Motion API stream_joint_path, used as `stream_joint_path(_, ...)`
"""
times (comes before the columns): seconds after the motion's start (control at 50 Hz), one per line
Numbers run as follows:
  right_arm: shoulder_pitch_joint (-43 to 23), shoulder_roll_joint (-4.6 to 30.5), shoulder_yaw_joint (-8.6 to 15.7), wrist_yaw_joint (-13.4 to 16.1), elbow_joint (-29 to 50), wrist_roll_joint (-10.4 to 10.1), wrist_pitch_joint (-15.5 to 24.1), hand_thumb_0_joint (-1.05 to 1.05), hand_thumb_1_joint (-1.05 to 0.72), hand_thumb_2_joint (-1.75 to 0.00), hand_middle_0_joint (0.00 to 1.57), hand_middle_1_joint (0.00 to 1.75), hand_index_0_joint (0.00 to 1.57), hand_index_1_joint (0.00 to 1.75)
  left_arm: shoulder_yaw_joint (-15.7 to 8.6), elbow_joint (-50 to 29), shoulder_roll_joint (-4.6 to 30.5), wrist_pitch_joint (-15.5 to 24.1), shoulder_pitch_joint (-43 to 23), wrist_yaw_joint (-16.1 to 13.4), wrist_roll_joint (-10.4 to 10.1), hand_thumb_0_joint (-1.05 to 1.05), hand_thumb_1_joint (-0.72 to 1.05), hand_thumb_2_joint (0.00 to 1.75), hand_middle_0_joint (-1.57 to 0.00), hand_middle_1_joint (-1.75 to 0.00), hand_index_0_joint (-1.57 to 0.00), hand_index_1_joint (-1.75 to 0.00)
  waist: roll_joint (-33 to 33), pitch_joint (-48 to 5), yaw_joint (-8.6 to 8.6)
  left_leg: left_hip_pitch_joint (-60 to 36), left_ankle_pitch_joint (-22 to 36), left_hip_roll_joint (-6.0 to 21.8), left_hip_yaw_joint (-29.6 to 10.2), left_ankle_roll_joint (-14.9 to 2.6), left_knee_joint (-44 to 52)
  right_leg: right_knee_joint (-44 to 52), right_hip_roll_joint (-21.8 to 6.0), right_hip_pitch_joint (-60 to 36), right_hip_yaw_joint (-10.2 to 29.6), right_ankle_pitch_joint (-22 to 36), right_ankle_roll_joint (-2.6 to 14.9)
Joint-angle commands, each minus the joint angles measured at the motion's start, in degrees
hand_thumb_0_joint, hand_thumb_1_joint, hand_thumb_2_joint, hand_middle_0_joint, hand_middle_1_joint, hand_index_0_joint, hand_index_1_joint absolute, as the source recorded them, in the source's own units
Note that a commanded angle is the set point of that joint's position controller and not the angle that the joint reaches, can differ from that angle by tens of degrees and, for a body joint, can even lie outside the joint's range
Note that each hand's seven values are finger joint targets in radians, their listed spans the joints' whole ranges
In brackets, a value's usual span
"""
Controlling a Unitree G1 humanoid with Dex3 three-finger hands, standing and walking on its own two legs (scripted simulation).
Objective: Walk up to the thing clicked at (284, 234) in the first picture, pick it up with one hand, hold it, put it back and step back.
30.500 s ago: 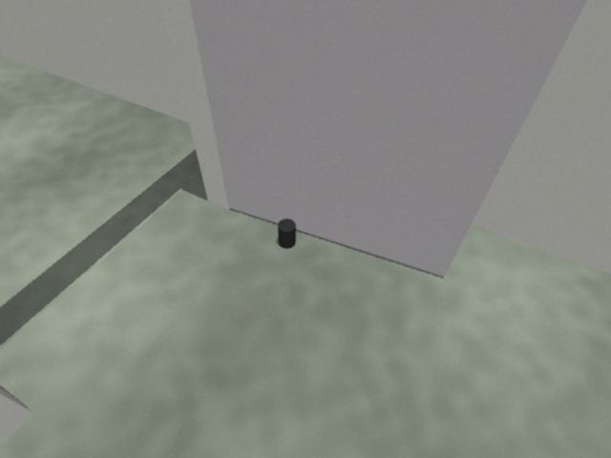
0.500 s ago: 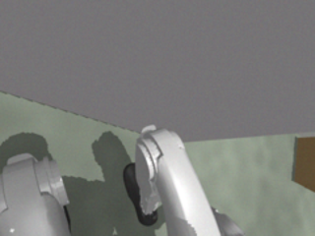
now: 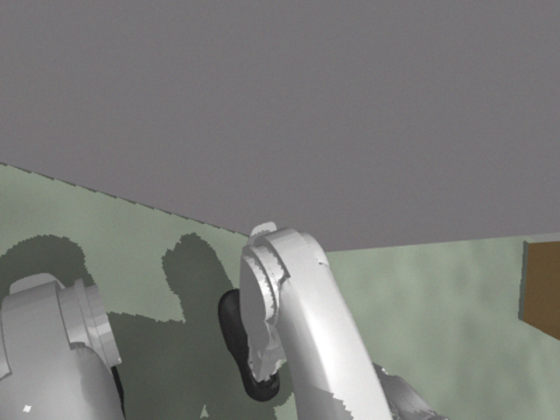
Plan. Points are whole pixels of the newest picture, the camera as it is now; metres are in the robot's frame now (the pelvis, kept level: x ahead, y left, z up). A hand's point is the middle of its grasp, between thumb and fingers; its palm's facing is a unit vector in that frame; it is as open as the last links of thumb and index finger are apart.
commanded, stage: settle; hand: left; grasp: from above
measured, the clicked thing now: out of the picture +0.44 +0.38 -0.25
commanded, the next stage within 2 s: lift in 1.00 s
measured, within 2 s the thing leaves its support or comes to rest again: leaves its support in 0.50 s
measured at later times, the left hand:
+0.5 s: hand out of the picture +0.43 +0.38 -0.20, palm faces -0.39 -0.12 -0.91, open 10.3 cm
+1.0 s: hand out of the picture +0.42 +0.38 -0.11, palm faces -0.48 -0.12 -0.87, open 10.0 cm
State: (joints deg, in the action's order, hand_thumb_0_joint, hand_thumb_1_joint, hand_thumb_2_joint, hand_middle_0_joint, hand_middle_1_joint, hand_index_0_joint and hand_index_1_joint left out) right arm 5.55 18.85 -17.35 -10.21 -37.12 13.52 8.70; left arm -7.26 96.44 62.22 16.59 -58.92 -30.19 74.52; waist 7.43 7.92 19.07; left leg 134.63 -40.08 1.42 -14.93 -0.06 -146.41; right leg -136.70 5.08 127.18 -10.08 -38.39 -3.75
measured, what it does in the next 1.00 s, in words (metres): rises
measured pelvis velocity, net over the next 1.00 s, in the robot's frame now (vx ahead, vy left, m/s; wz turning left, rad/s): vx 0.00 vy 0.00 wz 0.09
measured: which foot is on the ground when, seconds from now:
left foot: down 0.00-1.00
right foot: down 0.00-1.00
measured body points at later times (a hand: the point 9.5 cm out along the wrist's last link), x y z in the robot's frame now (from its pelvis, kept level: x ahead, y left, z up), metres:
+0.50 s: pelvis +0.00 +0.00 +0.01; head +0.25 +0.14 +0.35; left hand +0.45 +0.39 -0.15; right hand +0.08 -0.26 -0.06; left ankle +0.07 +0.13 -0.27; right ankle +0.11 -0.12 -0.27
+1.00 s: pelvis +0.00 +0.00 +0.05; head +0.24 +0.11 +0.41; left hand +0.44 +0.38 -0.06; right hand +0.11 -0.27 -0.05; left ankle +0.07 +0.13 -0.27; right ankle +0.11 -0.12 -0.27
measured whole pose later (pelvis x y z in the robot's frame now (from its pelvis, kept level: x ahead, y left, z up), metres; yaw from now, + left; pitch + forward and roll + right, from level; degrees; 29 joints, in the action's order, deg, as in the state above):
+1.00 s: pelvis +0.00 +0.00 +0.05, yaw +5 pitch +34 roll -11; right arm 7.7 17.6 -6.5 -7.4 -35.8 6.1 0.2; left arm -5.6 68.9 48.7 11.0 -50.9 -10.0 67.5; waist 0.7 0.0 12.8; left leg 130.8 -38.4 0.6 -9.4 -0.3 -134.7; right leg -128.9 2.4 124.2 -6.2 -39.3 -2.5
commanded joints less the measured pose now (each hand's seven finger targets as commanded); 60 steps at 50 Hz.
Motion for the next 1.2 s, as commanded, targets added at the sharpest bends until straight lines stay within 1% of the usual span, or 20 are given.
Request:
stream_joint_path(0.0,9.67,18.22,5.62,0.68,-0.16,-0.42,0.45,0.00,-0.90,-0.90,0.20,0.30,0.20,0.30,-0.54,-5.86,14.13,0.09,-13.30,-1.70,-0.70,0.00,0.40,1.01,-0.73,-1.04,-0.75,-1.02,-26.87,-32.67,2.42,-26.31,8.60,1.32,5.29,-0.57,15.64,11.89,1.20,-15.34,-5.86,10.88,4.96)
stream_joint_path(0.04,10.27,18.23,5.60,0.64,0.13,-0.29,0.64,0.00,-0.90,-0.90,0.20,0.30,0.20,0.30,-0.51,-5.43,14.47,-0.08,-12.98,-1.56,-0.36,0.00,0.42,1.02,-0.74,-1.05,-0.76,-1.03,-27.20,-33.18,2.64,-27.05,9.04,1.30,5.42,-0.69,15.60,11.89,1.19,-16.15,-5.65,11.44,4.75)
stream_joint_path(0.1,10.32,18.37,6.13,0.78,-0.21,-0.49,0.63,0.00,-0.92,-0.91,0.20,0.30,0.20,0.30,-0.31,-8.27,14.83,-0.01,-14.63,-1.59,-0.84,0.00,0.30,1.02,-0.71,-1.06,-0.73,-1.04,-27.89,-34.29,2.28,-26.64,9.00,1.35,5.98,-0.87,15.03,12.62,1.41,-16.97,-5.10,11.82,4.63)
stream_joint_path(0.2,11.14,18.60,6.93,0.74,-0.16,-0.81,0.56,0.00,-0.92,-0.91,0.20,0.30,0.20,0.30,-1.86,-10.87,15.49,-0.88,-14.19,-0.78,-0.87,0.00,0.26,1.03,-0.68,-1.05,-0.70,-1.04,-29.03,-35.63,1.65,-28.15,10.53,1.14,5.76,-0.38,15.68,11.78,0.96,-16.19,-5.32,12.31,5.08)
stream_joint_path(0.24,10.89,18.26,7.47,0.80,-0.23,-0.73,0.32,0.00,-0.92,-0.91,0.20,0.30,0.20,0.30,-3.34,-14.80,16.24,-0.90,-13.55,-0.86,-1.11,0.00,0.25,1.02,-0.68,-1.05,-0.69,-1.03,-32.29,-39.08,-0.09,-31.02,12.72,1.20,5.75,0.14,16.40,11.41,0.86,-17.24,-5.41,13.93,5.26)
stream_joint_path(0.3,12.09,18.06,8.60,0.38,-0.56,-1.31,0.28,0.00,-0.92,-0.91,0.20,0.30,0.20,0.30,-3.80,-18.03,15.15,-1.60,-13.60,-0.25,-1.34,0.00,0.27,0.96,-0.67,-1.04,-0.70,-1.01,-33.21,-39.80,-0.09,-31.51,13.70,1.05,6.43,0.19,16.09,11.49,0.70,-16.81,-4.85,14.68,5.35)
stream_joint_path(0.32,11.89,18.33,9.16,0.43,-0.66,-1.44,0.22,0.00,-0.92,-0.91,0.20,0.30,0.20,0.30,-5.10,-20.47,15.87,-1.67,-13.95,-0.02,-1.90,0.00,0.27,0.94,-0.66,-1.03,-0.69,-1.00,-34.06,-41.27,-0.74,-32.09,14.45,1.01,6.57,0.30,16.00,11.50,0.58,-16.57,-4.86,15.10,5.49)
stream_joint_path(0.38,12.32,17.77,10.88,0.27,-0.41,-2.00,-0.08,0.00,-0.92,-0.91,0.20,0.30,0.20,0.30,-5.54,-25.70,14.48,-2.54,-12.42,1.26,-2.42,0.00,0.28,0.93,-0.67,-1.01,-0.70,-0.98,-36.34,-44.40,-1.77,-35.10,15.82,0.99,6.80,0.58,16.86,11.77,0.15,-16.13,-4.27,15.62,5.84)
stream_joint_path(0.4,12.33,17.72,11.50,0.27,-0.34,-2.36,-0.39,0.00,-0.91,-0.90,0.20,0.30,0.20,0.30,-6.73,-29.15,15.35,-2.73,-12.15,1.48,-2.96,0.00,0.31,0.93,-0.69,-1.01,-0.72,-0.98,-38.31,-46.52,-3.01,-35.68,16.12,0.72,7.27,0.69,17.83,11.84,-0.05,-16.73,-3.97,15.79,6.06)
stream_joint_path(0.42,12.18,17.22,12.43,0.11,-0.19,-2.67,-0.58,0.00,-0.91,-0.90,0.20,0.30,0.20,0.30,-6.90,-30.24,13.97,-3.32,-10.15,1.84,-3.75,0.00,0.35,0.95,-0.72,-1.01,-0.75,-0.98,-38.89,-48.10,-3.91,-36.79,16.32,0.75,7.58,0.69,18.28,11.72,-0.18,-16.50,-3.56,16.08,6.05)
stream_joint_path(0.46,12.75,16.77,13.63,-0.09,-0.24,-3.18,-0.93,0.00,-0.91,-0.90,0.20,0.30,0.20,0.30,-6.08,-34.56,12.09,-4.29,-10.94,2.88,-4.77,0.00,0.41,0.94,-0.76,-0.99,-0.80,-0.96,-39.47,-48.33,-3.89,-36.83,15.89,0.54,8.18,0.66,19.00,12.33,-0.49,-15.52,-2.90,15.75,6.34)
stream_joint_path(0.5,12.27,16.60,14.97,0.05,-0.07,-4.22,-1.57,0.00,-0.91,-0.90,0.20,0.30,0.20,0.30,-6.64,-38.53,13.06,-5.32,-11.46,4.14,-5.53,0.00,0.47,0.93,-0.81,-0.97,-0.85,-0.93,-40.34,-51.46,-5.20,-38.50,16.24,0.54,8.43,0.61,19.78,12.46,-0.63,-14.78,-2.30,15.82,6.50)
stream_joint_path(0.62,13.93,15.17,16.34,0.69,-0.25,-5.63,-3.82,0.00,-0.91,-0.90,0.20,0.30,0.20,0.30,-3.96,-39.71,7.93,-7.57,-12.56,8.81,-7.20,0.00,0.62,0.92,-0.92,-0.96,-0.96,-0.92,-35.25,-50.74,-4.65,-38.07,16.03,-0.27,9.39,-0.16,21.58,15.60,-1.02,-15.20,-1.05,15.28,6.51)
stream_joint_path(0.76,14.35,13.14,16.30,2.22,-0.02,-6.95,-6.37,0.00,-0.91,-0.90,0.20,0.30,0.20,0.30,-1.49,-38.01,5.25,-7.74,-11.68,14.32,-8.31,0.00,0.68,1.02,-1.00,-0.99,-1.02,-0.96,-29.32,-50.45,-4.72,-36.51,16.32,-0.60,10.64,-1.16,22.86,19.00,-1.02,-20.26,0.49,15.90,5.98)
stream_joint_path(0.84,14.92,13.12,16.18,2.96,0.92,-7.39,-7.44,0.00,-0.91,-0.90,0.20,0.30,0.20,0.30,-1.76,-39.15,5.33,-6.67,-12.22,16.48,-8.61,0.00,0.68,1.04,-1.01,-0.98,-1.03,-0.96,-27.80,-51.54,-5.20,-37.82,17.36,-0.69,10.36,-1.20,24.25,19.83,-1.18,-21.54,0.55,16.01,5.99)
stream_joint_path(1.06,15.17,12.76,16.70,4.14,1.44,-7.81,-9.21,0.00,-0.91,-0.90,0.20,0.30,0.20,0.30,-3.51,-42.39,7.85,-4.08,-15.23,16.44,-7.99,0.00,0.57,1.07,-0.92,-0.99,-0.93,-0.98,-30.05,-53.27,-6.20,-39.70,14.01,-0.82,10.92,-1.11,26.90,21.01,-1.54,-20.71,1.07,12.93,6.08)
stream_joint_path(1.08,15.50,13.06,16.79,4.21,1.34,-7.74,-9.18,0.00,-0.94,-0.91,0.20,0.30,0.20,0.30,-3.38,-42.12,7.22,-4.13,-15.13,16.36,-7.88,0.00,0.60,1.02,-0.99,-0.98,-1.01,-0.96,-30.48,-52.36,-6.02,-40.13,13.54,-1.00,10.77,-0.94,27.39,21.14,-1.67,-19.65,0.77,12.15,6.29)
stream_joint_path(1.1,15.44,13.12,16.93,4.27,1.33,-7.84,-9.11,0.00,-0.89,-0.89,0.20,0.30,0.20,0.30,-3.48,-41.98,7.35,-4.19,-14.88,16.37,-8.08,0.00,0.52,1.04,-0.91,-0.93,-0.93,-0.92,-30.59,-52.63,-6.20,-40.19,12.98,-0.96,10.66,-0.88,27.84,21.17,-1.66,-19.66,0.72,11.68,6.38)
stream_joint_path(1.14,15.77,12.67,17.44,4.38,1.73,-8.32,-9.26,0.00,-0.93,-0.91,0.20,0.30,0.20,0.30,-3.94,-44.43,8.05,-4.77,-14.24,16.47,-8.44,0.00,0.58,1.02,-0.96,-0.95,-0.98,-0.94,-32.10,-57.43,-7.34,-43.31,13.99,-0.86,10.98,-1.01,29.03,21.36,-1.69,-21.45,1.23,12.83,6.08)
stream_joint_path(1.18,16.09,12.55,18.11,4.49,1.75,-8.79,-9.33,0.00,-0.93,-0.91,0.20,0.30,0.20,0.30,-3.97,-44.19,7.40,-5.97,-12.70,17.01,-9.50,0.00,0.60,1.02,-0.96,-0.96,-0.98,-0.95,-30.99,-57.76,-8.08,-43.97,13.51,-0.88,10.92,-1.08,30.56,22.21,-1.81,-21.56,1.54,12.55,6.15)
